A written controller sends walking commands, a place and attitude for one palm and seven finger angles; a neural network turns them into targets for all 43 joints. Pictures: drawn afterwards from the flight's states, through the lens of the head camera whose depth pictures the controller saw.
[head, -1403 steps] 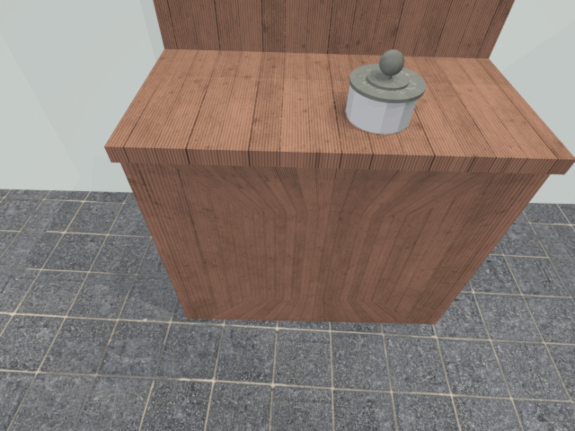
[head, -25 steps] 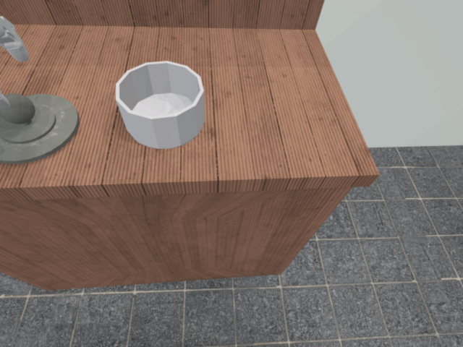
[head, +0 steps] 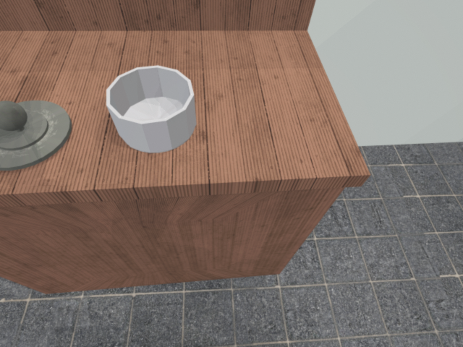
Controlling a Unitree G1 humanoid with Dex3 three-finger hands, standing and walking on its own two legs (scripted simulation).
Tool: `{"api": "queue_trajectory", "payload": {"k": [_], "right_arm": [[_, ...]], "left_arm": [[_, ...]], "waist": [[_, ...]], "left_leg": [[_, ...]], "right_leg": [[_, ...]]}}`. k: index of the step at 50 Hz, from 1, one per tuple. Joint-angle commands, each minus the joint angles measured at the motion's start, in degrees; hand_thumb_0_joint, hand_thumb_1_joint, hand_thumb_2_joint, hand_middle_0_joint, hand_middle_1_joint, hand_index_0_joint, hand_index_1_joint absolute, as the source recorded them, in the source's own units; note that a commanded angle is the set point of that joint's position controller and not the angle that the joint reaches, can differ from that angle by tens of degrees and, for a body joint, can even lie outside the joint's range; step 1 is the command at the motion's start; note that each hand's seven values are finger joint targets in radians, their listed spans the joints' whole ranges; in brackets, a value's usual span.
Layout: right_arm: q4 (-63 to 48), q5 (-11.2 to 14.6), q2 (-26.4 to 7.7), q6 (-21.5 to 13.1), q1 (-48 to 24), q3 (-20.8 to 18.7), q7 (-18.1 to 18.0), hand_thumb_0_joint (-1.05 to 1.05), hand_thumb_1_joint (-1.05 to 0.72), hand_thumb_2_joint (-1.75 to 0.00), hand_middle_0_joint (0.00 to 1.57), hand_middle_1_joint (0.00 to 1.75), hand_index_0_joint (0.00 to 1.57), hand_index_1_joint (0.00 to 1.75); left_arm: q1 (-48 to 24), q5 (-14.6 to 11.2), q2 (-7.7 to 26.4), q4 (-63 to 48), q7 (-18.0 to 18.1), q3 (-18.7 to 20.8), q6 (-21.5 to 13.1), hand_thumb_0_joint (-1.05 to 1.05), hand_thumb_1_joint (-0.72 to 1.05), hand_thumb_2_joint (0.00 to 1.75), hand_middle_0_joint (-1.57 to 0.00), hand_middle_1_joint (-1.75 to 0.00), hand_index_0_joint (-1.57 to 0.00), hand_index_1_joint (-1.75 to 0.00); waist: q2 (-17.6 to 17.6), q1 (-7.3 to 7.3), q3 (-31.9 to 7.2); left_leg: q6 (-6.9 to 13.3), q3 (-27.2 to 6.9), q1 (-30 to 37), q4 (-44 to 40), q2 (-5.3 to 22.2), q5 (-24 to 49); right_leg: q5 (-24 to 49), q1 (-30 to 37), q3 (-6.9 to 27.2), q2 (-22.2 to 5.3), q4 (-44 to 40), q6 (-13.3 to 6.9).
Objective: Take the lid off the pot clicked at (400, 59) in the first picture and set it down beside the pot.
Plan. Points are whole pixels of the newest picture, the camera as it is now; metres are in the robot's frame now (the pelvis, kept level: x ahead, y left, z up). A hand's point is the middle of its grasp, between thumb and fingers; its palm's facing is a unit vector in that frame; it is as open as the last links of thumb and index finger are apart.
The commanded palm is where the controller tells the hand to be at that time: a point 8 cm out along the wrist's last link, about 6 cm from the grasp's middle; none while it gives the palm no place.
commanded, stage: raise the empty hand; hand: left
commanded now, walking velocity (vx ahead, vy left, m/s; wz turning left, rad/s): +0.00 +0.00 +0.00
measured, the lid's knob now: (8, 116) +0.50 +0.34 +0.11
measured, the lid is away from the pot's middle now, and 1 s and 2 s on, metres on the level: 0.23 0.23 0.23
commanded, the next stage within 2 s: draw the hand back to the body in 0.42 s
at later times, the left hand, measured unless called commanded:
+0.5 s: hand out of the picture +0.49 +0.34 +0.28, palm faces -0.21 -0.13 -0.97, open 11.1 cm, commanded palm +0.50 +0.33 +0.34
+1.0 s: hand out of the picture +0.45 +0.33 +0.27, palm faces -0.16 -0.05 -0.99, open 11.1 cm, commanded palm +0.41 +0.32 +0.33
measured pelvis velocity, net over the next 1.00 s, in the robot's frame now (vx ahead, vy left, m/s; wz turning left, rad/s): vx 0.01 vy -0.01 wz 0.02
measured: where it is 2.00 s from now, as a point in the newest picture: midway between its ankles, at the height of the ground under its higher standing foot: outside the picture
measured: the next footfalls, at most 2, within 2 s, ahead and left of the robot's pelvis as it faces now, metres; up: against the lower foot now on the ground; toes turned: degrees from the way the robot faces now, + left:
none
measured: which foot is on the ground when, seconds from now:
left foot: down 0.00-1.00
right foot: down 0.00-1.00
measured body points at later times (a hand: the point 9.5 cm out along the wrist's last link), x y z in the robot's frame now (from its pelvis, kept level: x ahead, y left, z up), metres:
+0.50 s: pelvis +0.01 +0.00 +0.00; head +0.09 +0.00 +0.45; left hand +0.50 +0.34 +0.33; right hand +0.04 -0.27 -0.13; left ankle -0.04 +0.09 -0.73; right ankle +0.00 -0.15 -0.73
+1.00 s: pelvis +0.01 -0.01 +0.01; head +0.06 -0.01 +0.45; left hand +0.46 +0.33 +0.32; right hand +0.10 -0.26 -0.12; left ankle -0.04 +0.09 -0.73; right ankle +0.00 -0.15 -0.73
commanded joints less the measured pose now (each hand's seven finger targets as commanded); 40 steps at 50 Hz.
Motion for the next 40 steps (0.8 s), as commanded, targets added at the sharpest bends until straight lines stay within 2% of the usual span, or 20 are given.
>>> {"api": "queue_trajectory", "payload": {"k": [1,2,3,4,7,8,10,16,17,18,21,22,23,26,27,28,30,31,32,40], "right_arm": [[-3.66,-0.40,-9.30,-1.05,4.71,-3.29,-0.51,0.00,-0.90,-0.90,0.20,0.30,0.20,0.30],[-3.73,-0.02,-9.21,-0.97,4.44,-3.08,-0.56,0.00,-0.90,-0.90,0.20,0.30,0.20,0.30],[-3.76,-0.45,-9.57,-0.71,4.52,-3.29,-0.30,0.00,-0.90,-0.90,0.20,0.30,0.20,0.30],[-3.97,-0.30,-9.23,-0.62,4.42,-3.10,-0.35,0.00,-0.90,-0.90,0.20,0.30,0.20,0.30],[-4.12,0.09,-9.28,-0.32,4.11,-3.11,0.02,0.00,-0.90,-0.90,0.20,0.30,0.20,0.30],[-4.03,-0.35,-9.64,-0.17,3.98,-3.34,0.30,0.00,-0.90,-0.90,0.20,0.30,0.20,0.30],[-4.09,-0.35,-9.27,-0.37,4.36,-3.29,0.28,0.00,-0.90,-0.90,0.20,0.30,0.20,0.30],[-3.74,-0.49,-9.35,-1.01,4.30,-3.27,0.40,0.00,-0.90,-0.90,0.20,0.30,0.20,0.30],[-3.80,-0.07,-9.09,-1.12,4.14,-3.14,0.37,0.00,-0.90,-0.90,0.20,0.30,0.20,0.30],[-3.45,-0.42,-9.26,-1.05,4.26,-3.30,0.67,0.00,-0.90,-0.90,0.20,0.30,0.20,0.30],[-3.29,-0.33,-9.12,-0.95,4.36,-3.19,0.98,0.00,-0.90,-0.90,0.20,0.30,0.20,0.30],[-3.38,0.05,-9.26,-0.86,3.73,-3.11,0.97,0.00,-0.90,-0.90,0.20,0.30,0.20,0.30],[-3.60,-0.59,-9.38,-0.72,3.34,-3.39,1.18,0.00,-0.90,-0.90,0.20,0.30,0.20,0.30],[-3.90,-0.70,-8.97,-0.92,3.67,-3.24,0.89,0.00,-0.90,-0.90,0.20,0.30,0.20,0.30],[-4.29,-0.16,-8.79,-0.95,3.22,-3.24,0.95,0.00,-0.90,-0.90,0.20,0.30,0.20,0.30],[-4.49,-0.72,-8.84,-0.71,3.16,-3.55,1.34,0.00,-0.90,-0.90,0.20,0.30,0.20,0.30],[-5.13,-0.80,-8.54,-0.30,2.66,-3.48,1.46,0.00,-0.90,-0.90,0.20,0.30,0.20,0.30],[-5.69,-0.87,-8.63,0.06,2.11,-3.56,1.69,0.00,-0.90,-0.90,0.20,0.30,0.20,0.30],[-6.40,-0.57,-8.45,0.17,1.47,-3.68,1.78,0.00,-0.90,-0.90,0.20,0.30,0.20,0.30],[-9.69,-0.75,-7.95,1.64,-1.21,-3.47,2.40,0.00,-0.90,-0.90,0.20,0.30,0.20,0.30]], "left_arm": [[-29.40,0.65,13.88,-11.56,2.23,2.73,0.77,0.00,-0.12,0.87,-0.46,-0.65,-0.46,-0.65],[-27.88,0.07,13.72,-12.28,1.93,2.78,0.44,0.00,-0.12,0.87,-0.46,-0.65,-0.46,-0.65],[-28.81,1.04,17.14,-12.51,2.18,5.23,0.78,0.00,-0.12,0.87,-0.46,-0.65,-0.46,-0.65],[-27.22,1.02,14.67,-9.30,1.94,3.00,1.17,0.00,-0.12,0.87,-0.46,-0.65,-0.46,-0.65],[-27.25,0.22,12.62,-11.25,1.45,1.57,1.65,0.00,-0.12,0.87,-0.46,-0.65,-0.46,-0.65],[-30.49,1.08,15.86,-13.97,1.62,3.59,1.80,0.00,-0.12,0.87,-0.46,-0.65,-0.46,-0.65],[-30.50,1.15,13.31,-11.68,1.29,1.41,2.44,0.00,-0.12,0.87,-0.46,-0.65,-0.46,-0.65],[-33.79,1.65,14.32,-13.04,0.94,1.69,3.45,0.00,-0.12,0.87,-0.46,-0.65,-0.46,-0.65],[-32.30,1.09,12.09,-13.02,0.64,0.29,3.33,0.00,-0.12,0.87,-0.46,-0.65,-0.46,-0.65],[-33.42,1.71,12.75,-12.54,0.66,0.82,3.75,0.00,-0.12,0.87,-0.46,-0.65,-0.46,-0.65],[-29.56,1.28,8.48,-7.52,0.29,-1.93,4.69,0.00,-0.12,0.87,-0.46,-0.65,-0.46,-0.65],[-30.16,0.64,8.17,-10.82,0.11,-2.16,4.28,0.00,-0.12,0.87,-0.46,-0.65,-0.46,-0.65],[-33.54,1.59,11.34,-13.67,0.46,0.17,4.34,0.00,-0.12,0.87,-0.46,-0.65,-0.46,-0.65],[-32.45,2.18,12.22,-11.66,0.67,0.61,4.32,0.00,-0.12,0.87,-0.46,-0.65,-0.46,-0.65],[-31.74,1.02,9.73,-13.96,0.29,-0.84,4.02,0.00,-0.12,0.87,-0.46,-0.65,-0.46,-0.65],[-31.66,1.69,11.77,-14.55,0.63,1.44,4.12,0.00,-0.12,0.87,-0.46,-0.65,-0.46,-0.65],[-28.49,1.59,11.27,-13.09,0.73,1.41,4.03,0.00,-0.12,0.87,-0.46,-0.65,-0.46,-0.65],[-29.12,1.54,12.68,-15.73,0.83,2.60,3.85,0.00,-0.12,0.87,-0.46,-0.65,-0.46,-0.65],[-28.08,0.81,10.82,-17.45,0.79,1.68,3.61,0.00,-0.12,0.87,-0.46,-0.65,-0.46,-0.65],[-19.86,-0.45,16.80,-23.86,1.28,8.20,2.96,0.00,-0.12,0.87,-0.46,-0.65,-0.46,-0.65]], "waist": [[7.29,0.60,-24.35],[7.85,1.20,-24.77],[6.53,1.22,-25.86],[5.70,0.81,-23.16],[6.62,1.17,-22.59],[7.24,1.13,-24.76],[6.11,0.59,-22.95],[7.33,0.62,-24.76],[8.08,0.77,-24.94],[7.43,0.63,-25.04],[4.76,0.09,-19.51],[6.79,0.55,-21.32],[7.50,0.74,-23.91],[6.10,0.71,-23.95],[7.01,0.98,-24.50],[6.75,1.35,-25.71],[5.25,1.40,-23.67],[5.89,1.87,-24.41],[7.02,2.03,-24.85],[3.56,4.39,-25.22]], "left_leg": [[0.44,-0.83,17.12,-1.13,-0.36,35.94],[0.16,-0.59,17.99,-1.10,-0.29,39.60],[0.27,-0.84,17.51,-0.87,-0.20,38.33],[0.55,-0.47,15.44,-1.08,-0.62,36.55],[0.31,-0.29,16.68,-1.82,-0.33,38.17],[0.33,-0.66,17.71,-1.55,-0.05,38.75],[0.52,-0.81,17.11,-2.04,-0.26,36.75],[0.26,-1.12,19.49,-2.15,-0.17,39.44],[-0.14,-1.01,20.83,-1.86,-0.11,43.36],[-0.32,-1.48,20.92,-1.63,0.23,43.03],[-0.01,-1.02,17.72,-2.54,0.05,38.46],[-0.43,-0.95,19.49,-2.66,0.15,41.79],[-0.26,-1.21,20.29,-2.17,0.10,41.42],[0.17,-1.03,19.14,-1.95,-0.35,40.71],[-0.41,-1.38,20.95,-2.14,-0.09,45.04],[-0.47,-1.92,21.52,-1.54,0.06,45.85],[0.05,-1.32,19.32,-1.65,-0.41,42.86],[0.00,-1.37,19.22,-2.16,-0.35,41.88],[-0.20,-1.46,20.68,-1.83,-0.43,45.28],[1.01,-0.91,17.57,-3.10,-0.96,39.69]], "right_leg": [[16.69,9.24,-2.75,3.23,-0.44,-3.05],[18.24,10.49,-3.05,3.27,-0.27,-3.21],[18.05,10.72,-2.44,3.25,-0.17,-2.84],[17.74,10.39,-2.64,3.26,-0.38,-2.99],[17.72,10.76,-3.17,3.17,-0.81,-3.25],[18.32,10.77,-2.52,3.10,-0.73,-2.94],[16.75,10.07,-2.93,3.19,-1.27,-2.95],[17.59,10.26,-2.74,3.03,-1.54,-2.93],[18.68,10.03,-3.22,3.11,-1.46,-3.11],[18.08,9.13,-3.02,3.12,-1.35,-2.78],[16.19,7.97,-3.47,3.14,-1.92,-2.86],[17.71,8.98,-3.52,2.93,-1.82,-3.14],[17.82,9.23,-2.86,2.93,-1.60,-2.91],[18.20,10.31,-3.00,2.88,-1.31,-2.88],[19.49,10.47,-3.43,2.79,-1.28,-3.15],[19.12,10.01,-3.06,2.89,-0.76,-2.92],[18.68,10.46,-3.10,2.81,-0.76,-2.99],[18.32,11.29,-2.95,2.63,-0.68,-3.08],[19.41,11.06,-3.17,2.63,-0.46,-3.46],[19.88,16.10,-2.53,2.16,-0.18,-3.31]]}}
